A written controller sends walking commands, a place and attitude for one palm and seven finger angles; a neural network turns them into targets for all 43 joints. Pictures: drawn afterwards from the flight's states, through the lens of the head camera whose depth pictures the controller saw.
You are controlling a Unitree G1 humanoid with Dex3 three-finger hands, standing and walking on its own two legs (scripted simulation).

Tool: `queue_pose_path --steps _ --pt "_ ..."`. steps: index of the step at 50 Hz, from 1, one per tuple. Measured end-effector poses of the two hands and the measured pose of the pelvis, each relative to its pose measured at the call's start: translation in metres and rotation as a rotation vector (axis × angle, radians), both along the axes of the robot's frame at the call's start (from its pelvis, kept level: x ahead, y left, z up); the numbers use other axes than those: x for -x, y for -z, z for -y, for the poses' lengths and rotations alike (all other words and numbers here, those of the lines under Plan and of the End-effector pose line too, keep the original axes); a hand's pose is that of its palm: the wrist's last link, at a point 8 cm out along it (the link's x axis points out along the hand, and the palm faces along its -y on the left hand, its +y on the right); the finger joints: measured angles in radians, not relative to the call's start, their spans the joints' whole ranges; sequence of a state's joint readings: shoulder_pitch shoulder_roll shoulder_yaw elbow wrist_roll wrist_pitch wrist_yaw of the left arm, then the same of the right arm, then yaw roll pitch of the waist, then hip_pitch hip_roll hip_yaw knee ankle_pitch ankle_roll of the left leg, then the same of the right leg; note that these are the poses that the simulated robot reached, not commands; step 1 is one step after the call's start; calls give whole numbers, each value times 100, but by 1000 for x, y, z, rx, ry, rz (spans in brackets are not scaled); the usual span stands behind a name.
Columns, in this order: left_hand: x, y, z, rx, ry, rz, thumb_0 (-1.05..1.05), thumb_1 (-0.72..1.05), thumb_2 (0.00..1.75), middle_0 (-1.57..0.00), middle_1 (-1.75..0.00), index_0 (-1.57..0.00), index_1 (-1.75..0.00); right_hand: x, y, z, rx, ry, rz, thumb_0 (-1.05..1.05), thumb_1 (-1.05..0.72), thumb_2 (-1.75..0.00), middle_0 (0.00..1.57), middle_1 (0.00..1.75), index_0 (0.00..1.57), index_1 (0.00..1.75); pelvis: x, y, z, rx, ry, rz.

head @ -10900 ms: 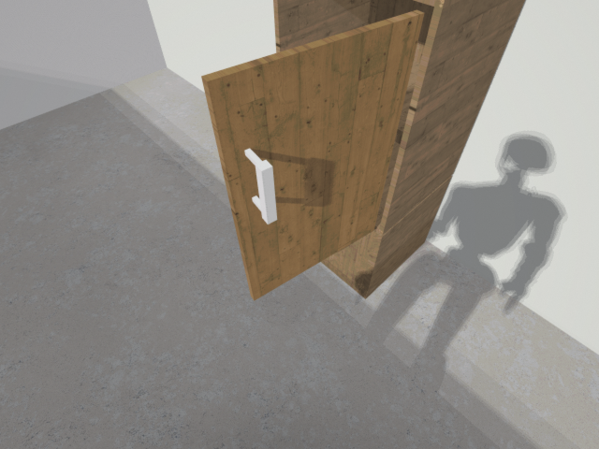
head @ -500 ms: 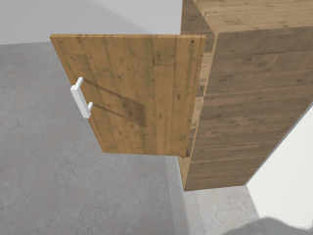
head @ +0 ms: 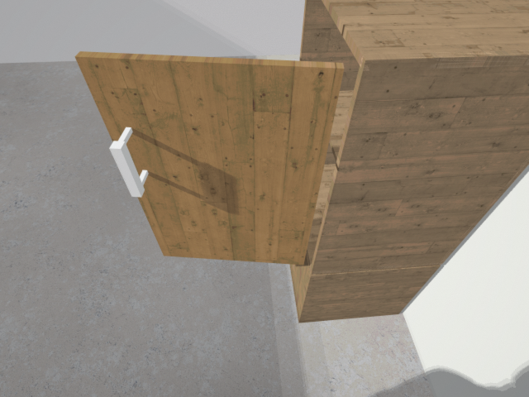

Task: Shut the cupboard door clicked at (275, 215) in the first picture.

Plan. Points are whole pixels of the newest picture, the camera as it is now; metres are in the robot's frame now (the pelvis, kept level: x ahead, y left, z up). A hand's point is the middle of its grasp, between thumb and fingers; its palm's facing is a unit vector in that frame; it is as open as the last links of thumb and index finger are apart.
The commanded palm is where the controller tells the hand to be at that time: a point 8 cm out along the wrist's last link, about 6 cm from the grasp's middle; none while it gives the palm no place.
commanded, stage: shuffle to correct the standing spot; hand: left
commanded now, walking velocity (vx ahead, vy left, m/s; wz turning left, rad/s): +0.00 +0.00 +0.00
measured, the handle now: (132, 163) +0.50 +0.29 +0.05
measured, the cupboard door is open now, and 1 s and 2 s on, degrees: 81 81 81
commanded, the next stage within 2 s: come to a stop and stand still in 0.68 s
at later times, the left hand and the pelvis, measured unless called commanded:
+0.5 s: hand out of the picture +0.04 +0.22 -0.19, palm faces +0.04 -0.97 -0.23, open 7.4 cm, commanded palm none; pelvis +0.04 +0.03 -0.01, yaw -1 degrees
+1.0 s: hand out of the picture +0.07 +0.30 -0.20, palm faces +0.07 -0.97 -0.24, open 7.4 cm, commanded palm none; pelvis +0.07 +0.10 -0.02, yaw +1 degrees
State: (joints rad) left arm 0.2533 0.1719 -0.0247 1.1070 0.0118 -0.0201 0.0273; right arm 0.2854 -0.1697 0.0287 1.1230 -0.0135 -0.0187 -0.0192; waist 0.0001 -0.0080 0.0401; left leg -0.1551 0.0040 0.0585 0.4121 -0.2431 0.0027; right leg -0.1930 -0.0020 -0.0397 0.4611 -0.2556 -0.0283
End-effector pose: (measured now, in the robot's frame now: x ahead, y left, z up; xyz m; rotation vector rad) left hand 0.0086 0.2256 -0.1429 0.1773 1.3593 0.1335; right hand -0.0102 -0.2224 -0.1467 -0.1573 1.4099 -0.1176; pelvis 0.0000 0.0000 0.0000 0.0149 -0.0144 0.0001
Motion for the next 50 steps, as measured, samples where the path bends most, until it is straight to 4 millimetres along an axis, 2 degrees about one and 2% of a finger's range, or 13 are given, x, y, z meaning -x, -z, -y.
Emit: queue_pose_path --steps 12,22,27,33,36,42,47,50 --pt "-9 2 -2 -6 -30 4 1 91 90 -20 -30 -20 -30 -25 3 2 4 -18 10 0 -91 -90 20 30 20 30 -14 3 0 6 -7 -5" --pt "-13 14 -34 -10 -75 -47 1 91 90 -20 -30 -20 -30 -54 -1 -18 37 -27 28 0 -91 -90 20 30 20 30 -36 9 -25 -4 -2 -20" --pt "-38 8 -49 -41 -51 -45 1 91 90 -20 -30 -20 -30 -57 5 -31 21 -13 18 0 -91 -90 20 30 20 30 -43 10 -34 -6 11 -21" --pt "-78 0 -55 -83 -42 73 1 91 90 -19 -30 -20 -30 -63 23 -39 -29 -13 -19 0 -91 -90 20 30 20 30 -52 16 -37 -13 -7 -19" --pt "-80 -8 -58 -91 -60 106 1 91 90 -20 -30 -20 -30 -80 20 -41 -28 -32 -10 0 -91 -90 21 30 20 30 -55 11 -42 -18 -28 -15" --pt "-59 -9 -75 -74 -71 40 0 91 90 -20 -30 -20 -30 -135 2 -51 -14 -51 113 0 -91 -90 20 30 20 30 -58 3 -61 -39 -25 -17" --pt "-49 10 -105 -40 -72 -18 1 91 90 -20 -30 -20 -30 -170 -5 -73 28 -65 233 0 -91 -90 20 30 20 30 -65 14 -89 -23 -11 -7" --pt "-50 26 -124 -37 -86 -34 1 91 90 -20 -30 -20 -30 -173 -2 -89 55 -72 251 0 -91 -90 20 30 20 30 -68 23 -102 -10 -18 4"
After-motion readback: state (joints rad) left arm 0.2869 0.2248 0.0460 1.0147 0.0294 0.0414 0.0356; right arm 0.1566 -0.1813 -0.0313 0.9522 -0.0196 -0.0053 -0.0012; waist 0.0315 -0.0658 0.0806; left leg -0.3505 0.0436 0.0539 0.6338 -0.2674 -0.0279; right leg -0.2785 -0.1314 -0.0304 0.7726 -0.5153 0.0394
